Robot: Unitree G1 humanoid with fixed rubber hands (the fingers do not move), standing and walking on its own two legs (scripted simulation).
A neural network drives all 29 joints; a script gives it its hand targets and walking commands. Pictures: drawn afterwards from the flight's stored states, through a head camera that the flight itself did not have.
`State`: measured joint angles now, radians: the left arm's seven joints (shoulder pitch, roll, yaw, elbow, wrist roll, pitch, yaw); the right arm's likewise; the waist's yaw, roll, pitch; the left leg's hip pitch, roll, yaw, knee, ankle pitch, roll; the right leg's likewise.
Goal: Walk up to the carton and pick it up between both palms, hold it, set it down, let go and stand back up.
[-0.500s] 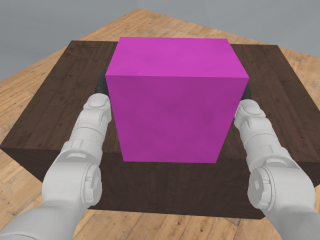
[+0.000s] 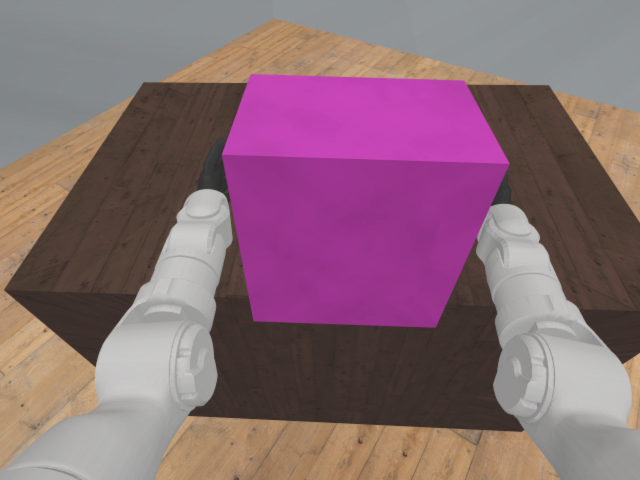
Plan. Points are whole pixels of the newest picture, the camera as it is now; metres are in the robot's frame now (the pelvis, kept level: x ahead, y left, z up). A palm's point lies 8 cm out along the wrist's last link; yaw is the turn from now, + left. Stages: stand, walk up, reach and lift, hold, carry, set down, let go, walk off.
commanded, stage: set down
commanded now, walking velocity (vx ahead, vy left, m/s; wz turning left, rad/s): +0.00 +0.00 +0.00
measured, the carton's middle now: (350, 210) +0.44 -0.03 +0.09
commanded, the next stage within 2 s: none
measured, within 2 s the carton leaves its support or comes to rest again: rests again in 0.48 s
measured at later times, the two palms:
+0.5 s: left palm (211, 200) +0.44 +0.16 +0.11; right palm (483, 209) +0.42 -0.21 +0.11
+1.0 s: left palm (211, 203) +0.44 +0.16 +0.11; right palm (483, 212) +0.42 -0.21 +0.10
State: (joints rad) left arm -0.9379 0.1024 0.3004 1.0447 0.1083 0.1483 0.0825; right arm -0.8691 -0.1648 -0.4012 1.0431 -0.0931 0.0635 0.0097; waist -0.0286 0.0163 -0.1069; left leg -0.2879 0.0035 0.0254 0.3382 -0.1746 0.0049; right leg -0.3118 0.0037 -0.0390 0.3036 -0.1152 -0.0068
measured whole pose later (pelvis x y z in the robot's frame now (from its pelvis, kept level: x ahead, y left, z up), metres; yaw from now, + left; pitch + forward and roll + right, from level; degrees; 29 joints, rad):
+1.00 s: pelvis +0.02 +0.00 +0.00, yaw +0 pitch +3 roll +0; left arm -0.82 0.02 0.45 0.83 0.27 0.11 -0.01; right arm -0.76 -0.05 -0.55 0.86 -0.26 -0.07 0.07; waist -0.03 0.01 0.00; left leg -0.17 0.00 0.03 0.29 -0.19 0.01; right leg -0.20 0.00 -0.04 0.28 -0.14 0.00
